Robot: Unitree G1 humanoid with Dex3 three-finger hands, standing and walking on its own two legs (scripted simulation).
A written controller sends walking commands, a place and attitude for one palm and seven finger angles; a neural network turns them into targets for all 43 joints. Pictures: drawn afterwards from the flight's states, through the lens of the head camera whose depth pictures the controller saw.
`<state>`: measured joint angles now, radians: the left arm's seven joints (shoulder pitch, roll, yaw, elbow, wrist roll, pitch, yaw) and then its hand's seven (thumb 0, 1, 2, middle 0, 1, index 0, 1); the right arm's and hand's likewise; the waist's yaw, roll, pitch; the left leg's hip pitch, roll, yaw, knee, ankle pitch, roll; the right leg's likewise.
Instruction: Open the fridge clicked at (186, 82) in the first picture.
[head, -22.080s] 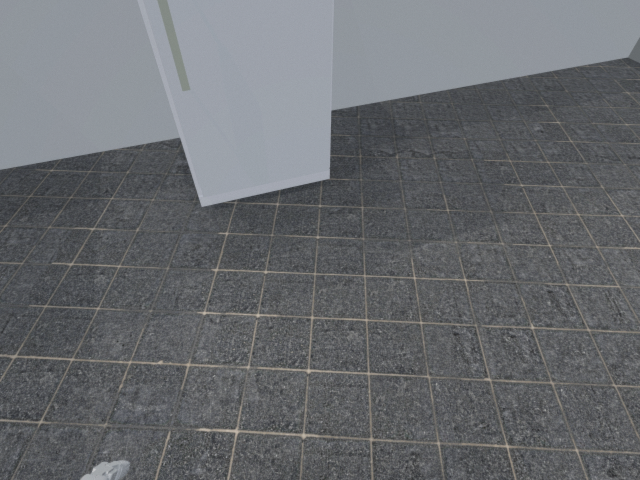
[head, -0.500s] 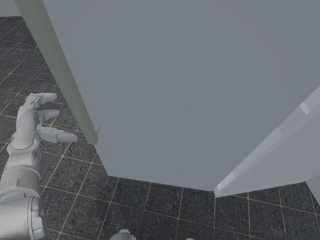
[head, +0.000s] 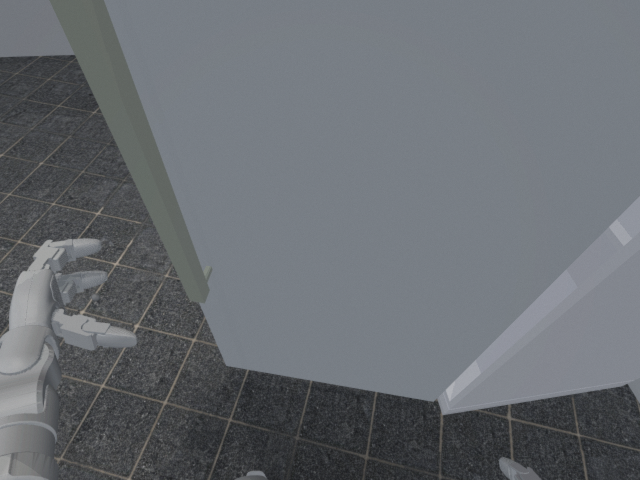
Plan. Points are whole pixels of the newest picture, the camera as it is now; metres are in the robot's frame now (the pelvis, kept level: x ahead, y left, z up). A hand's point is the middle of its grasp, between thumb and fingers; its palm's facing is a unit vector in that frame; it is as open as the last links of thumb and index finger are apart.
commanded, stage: slip the hand off the handle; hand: left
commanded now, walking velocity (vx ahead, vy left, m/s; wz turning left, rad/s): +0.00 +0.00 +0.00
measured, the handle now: (166, 184) +0.44 +0.22 +0.12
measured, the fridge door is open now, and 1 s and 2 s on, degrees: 72 72 72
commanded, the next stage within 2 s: draw the hand back to the body in 0.32 s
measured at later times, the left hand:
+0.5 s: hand (77, 336) +0.27 +0.30 +0.04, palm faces +0.29 -0.95 -0.14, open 14.6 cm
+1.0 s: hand (43, 357) +0.22 +0.28 +0.11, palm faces +0.13 -0.98 -0.12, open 14.4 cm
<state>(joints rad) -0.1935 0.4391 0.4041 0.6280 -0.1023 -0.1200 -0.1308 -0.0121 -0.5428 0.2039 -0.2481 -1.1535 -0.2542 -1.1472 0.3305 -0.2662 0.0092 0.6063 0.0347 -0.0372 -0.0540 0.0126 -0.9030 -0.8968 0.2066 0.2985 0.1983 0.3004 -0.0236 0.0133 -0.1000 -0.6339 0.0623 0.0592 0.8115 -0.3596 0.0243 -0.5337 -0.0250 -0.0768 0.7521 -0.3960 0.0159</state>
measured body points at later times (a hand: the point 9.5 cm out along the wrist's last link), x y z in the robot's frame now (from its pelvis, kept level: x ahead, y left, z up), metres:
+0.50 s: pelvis -0.01 -0.01 +0.00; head +0.02 +0.00 +0.45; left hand +0.25 +0.35 +0.05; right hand +0.15 -0.25 -0.09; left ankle +0.02 +0.10 -0.71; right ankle -0.02 -0.13 -0.71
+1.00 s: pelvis -0.02 -0.01 +0.01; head -0.01 -0.01 +0.46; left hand +0.20 +0.33 +0.12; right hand +0.16 -0.24 -0.06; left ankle +0.02 +0.10 -0.71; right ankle -0.02 -0.13 -0.71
